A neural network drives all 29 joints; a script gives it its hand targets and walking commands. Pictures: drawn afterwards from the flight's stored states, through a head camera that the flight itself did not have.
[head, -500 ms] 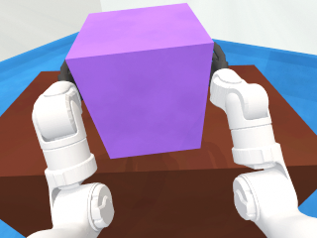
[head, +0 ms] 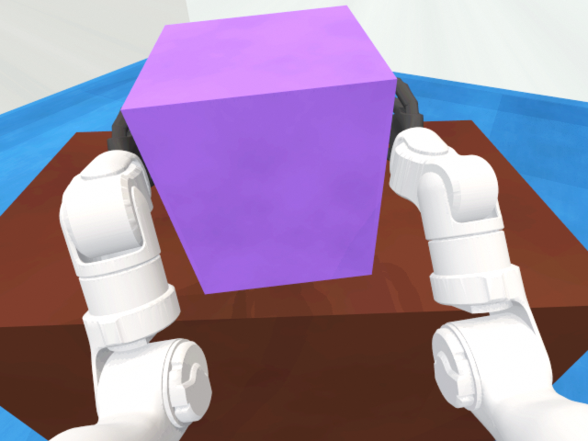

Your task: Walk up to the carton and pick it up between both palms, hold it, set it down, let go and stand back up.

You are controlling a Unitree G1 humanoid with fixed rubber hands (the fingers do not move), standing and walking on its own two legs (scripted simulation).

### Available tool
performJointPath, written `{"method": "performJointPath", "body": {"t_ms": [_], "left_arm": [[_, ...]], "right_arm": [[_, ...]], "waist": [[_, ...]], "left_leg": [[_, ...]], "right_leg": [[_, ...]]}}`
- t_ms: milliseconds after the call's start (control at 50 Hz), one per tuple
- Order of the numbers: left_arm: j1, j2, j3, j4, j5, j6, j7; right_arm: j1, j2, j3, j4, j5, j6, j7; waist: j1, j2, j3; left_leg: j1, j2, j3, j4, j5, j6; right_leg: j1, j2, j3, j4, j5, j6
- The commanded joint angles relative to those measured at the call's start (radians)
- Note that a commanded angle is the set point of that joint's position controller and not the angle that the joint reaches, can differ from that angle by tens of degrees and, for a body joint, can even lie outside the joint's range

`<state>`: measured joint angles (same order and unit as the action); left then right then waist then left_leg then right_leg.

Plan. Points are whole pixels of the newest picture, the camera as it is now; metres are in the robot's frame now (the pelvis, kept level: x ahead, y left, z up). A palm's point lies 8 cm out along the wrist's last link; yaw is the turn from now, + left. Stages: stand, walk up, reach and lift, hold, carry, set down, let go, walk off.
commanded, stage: hold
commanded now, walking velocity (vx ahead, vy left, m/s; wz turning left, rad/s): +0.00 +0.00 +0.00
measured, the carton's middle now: (273, 155) +0.38 +0.00 +0.25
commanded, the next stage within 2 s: set down in 0.34 s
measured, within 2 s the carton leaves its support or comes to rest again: neither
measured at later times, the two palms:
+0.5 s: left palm (132, 165) +0.35 +0.15 +0.27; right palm (404, 139) +0.36 -0.15 +0.28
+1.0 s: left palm (157, 188) +0.38 +0.14 +0.22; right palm (394, 167) +0.39 -0.16 +0.22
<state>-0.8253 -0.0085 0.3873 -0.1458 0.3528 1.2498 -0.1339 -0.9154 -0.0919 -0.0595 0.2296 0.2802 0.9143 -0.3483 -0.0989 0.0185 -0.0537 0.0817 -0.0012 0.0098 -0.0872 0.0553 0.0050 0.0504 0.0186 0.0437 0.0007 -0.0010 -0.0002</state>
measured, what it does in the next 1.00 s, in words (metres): stands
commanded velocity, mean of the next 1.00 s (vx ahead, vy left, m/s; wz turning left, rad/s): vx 0.00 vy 0.00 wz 0.00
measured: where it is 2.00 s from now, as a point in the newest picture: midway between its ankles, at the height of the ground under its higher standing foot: outside the picture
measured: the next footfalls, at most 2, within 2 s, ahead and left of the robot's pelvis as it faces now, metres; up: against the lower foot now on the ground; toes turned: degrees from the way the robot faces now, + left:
none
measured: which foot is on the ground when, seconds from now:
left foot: down 0.00-1.00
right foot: down 0.00-1.00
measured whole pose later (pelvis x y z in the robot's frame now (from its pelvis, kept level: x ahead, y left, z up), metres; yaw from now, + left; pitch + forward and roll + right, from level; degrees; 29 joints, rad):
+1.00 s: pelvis +0.02 +0.00 +0.00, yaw +2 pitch -3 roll +0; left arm -0.68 -0.08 0.36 -0.22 0.32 1.01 -0.11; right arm -0.75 -0.03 -0.08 0.13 0.10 0.64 -0.22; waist -0.14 0.01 0.07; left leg 0.11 -0.02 -0.02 -0.09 0.04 0.01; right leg 0.13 0.00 0.00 -0.09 0.01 0.00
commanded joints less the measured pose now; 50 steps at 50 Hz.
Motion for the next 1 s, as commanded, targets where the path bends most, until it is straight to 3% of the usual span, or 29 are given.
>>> {"method": "performJointPath", "body": {"t_ms": [0,360,440,540,660,760,820,900,980], "left_arm": [[-0.724,-0.304,-0.397,-0.132,-0.245,-0.066,-0.165],[-0.722,-0.303,-0.392,-0.128,-0.244,-0.069,-0.166],[-0.72,-0.292,-0.365,-0.108,-0.229,-0.098,-0.176],[-0.671,-0.24,-0.293,-0.043,-0.167,-0.176,-0.206],[-0.596,-0.23,-0.298,-0.07,-0.148,-0.25,-0.217],[-0.608,-0.303,-0.408,-0.202,-0.206,-0.295,-0.165],[-0.618,-0.34,-0.478,-0.257,-0.241,-0.313,-0.13],[-0.569,-0.348,-0.5,-0.255,-0.249,-0.317,-0.117],[-0.491,-0.312,-0.439,-0.17,-0.22,-0.308,-0.13]], "right_arm": [[-0.682,0.385,0.251,-0.21,0.152,-0.059,0.104],[-0.687,0.383,0.245,-0.216,0.146,-0.065,0.106],[-0.705,0.363,0.196,-0.233,0.1,-0.101,0.124],[-0.632,0.305,0.104,-0.18,-0.019,-0.172,0.177],[-0.487,0.306,0.134,-0.122,-0.059,-0.229,0.203],[-0.558,0.372,0.241,-0.27,-0.042,-0.306,0.21],[-0.599,0.413,0.297,-0.353,-0.043,-0.343,0.223],[-0.553,0.426,0.327,-0.374,-0.063,-0.353,0.235],[-0.453,0.388,0.302,-0.291,-0.076,-0.342,0.225]], "waist": [[0.0,0.012,-0.472],[0.0,0.008,-0.464],[-0.001,0.004,-0.425],[-0.006,0.005,-0.346],[-0.017,0.001,-0.364],[-0.032,0.02,-0.529],[-0.039,0.026,-0.617],[-0.046,0.012,-0.626],[-0.035,-0.016,-0.476]], "left_leg": [[0.164,0.007,0.001,0.093,0.225,-0.005],[0.165,0.007,0.002,0.092,0.218,-0.002],[0.152,0.004,0.009,0.085,0.173,0.008],[0.082,-0.013,0.04,0.037,0.065,0.019],[0.102,-0.021,0.041,-0.03,0.166,0.011],[0.241,-0.026,0.019,0.009,0.406,-0.016],[0.33,-0.024,0.007,0.047,0.496,-0.028],[0.34,-0.033,0.006,0.048,0.467,-0.023],[0.222,-0.038,0.012,0.006,0.354,-0.008]], "right_leg": [[0.111,0.012,-0.006,0.051,0.176,0.084],[0.107,0.012,-0.008,0.049,0.167,0.085],[0.086,0.013,-0.024,0.037,0.092,0.085],[0.107,0.022,-0.064,0.012,-0.02,0.088],[0.201,0.035,-0.07,-0.018,0.127,0.085],[0.252,0.036,-0.079,-0.013,0.343,0.066],[0.23,0.035,-0.088,-0.005,0.403,0.06],[0.258,0.029,-0.09,0.01,0.46,0.074],[0.307,0.024,-0.074,0.009,0.449,0.091]]}}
